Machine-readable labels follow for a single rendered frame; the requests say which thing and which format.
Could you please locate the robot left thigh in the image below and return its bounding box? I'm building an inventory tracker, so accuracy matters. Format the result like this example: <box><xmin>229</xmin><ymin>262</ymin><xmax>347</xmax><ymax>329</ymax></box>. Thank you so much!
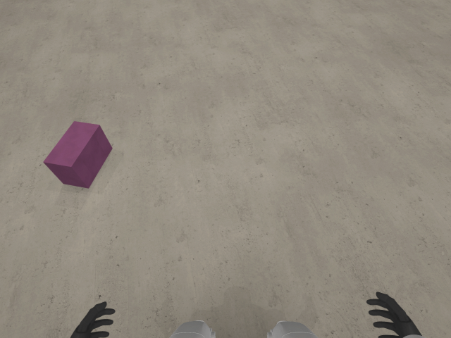
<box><xmin>170</xmin><ymin>321</ymin><xmax>216</xmax><ymax>338</ymax></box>

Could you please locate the carton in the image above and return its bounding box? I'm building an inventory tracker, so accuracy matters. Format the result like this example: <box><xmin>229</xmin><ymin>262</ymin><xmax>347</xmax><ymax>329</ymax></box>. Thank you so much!
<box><xmin>43</xmin><ymin>121</ymin><xmax>112</xmax><ymax>189</ymax></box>

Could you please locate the robot right thigh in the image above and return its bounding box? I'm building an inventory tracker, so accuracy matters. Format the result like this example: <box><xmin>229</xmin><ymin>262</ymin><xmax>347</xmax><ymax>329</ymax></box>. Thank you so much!
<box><xmin>267</xmin><ymin>321</ymin><xmax>318</xmax><ymax>338</ymax></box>

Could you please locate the robot thigh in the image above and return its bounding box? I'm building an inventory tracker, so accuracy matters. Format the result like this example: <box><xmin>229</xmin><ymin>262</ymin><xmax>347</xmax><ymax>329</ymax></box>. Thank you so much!
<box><xmin>170</xmin><ymin>321</ymin><xmax>216</xmax><ymax>338</ymax></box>
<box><xmin>267</xmin><ymin>321</ymin><xmax>318</xmax><ymax>338</ymax></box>

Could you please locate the right robot hand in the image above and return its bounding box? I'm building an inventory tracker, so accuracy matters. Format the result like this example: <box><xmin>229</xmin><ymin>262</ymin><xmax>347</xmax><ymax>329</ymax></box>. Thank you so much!
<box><xmin>366</xmin><ymin>292</ymin><xmax>422</xmax><ymax>338</ymax></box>

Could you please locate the left robot hand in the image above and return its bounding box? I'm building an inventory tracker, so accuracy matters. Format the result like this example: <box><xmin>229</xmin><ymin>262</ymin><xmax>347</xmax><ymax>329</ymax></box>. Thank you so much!
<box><xmin>70</xmin><ymin>301</ymin><xmax>115</xmax><ymax>338</ymax></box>

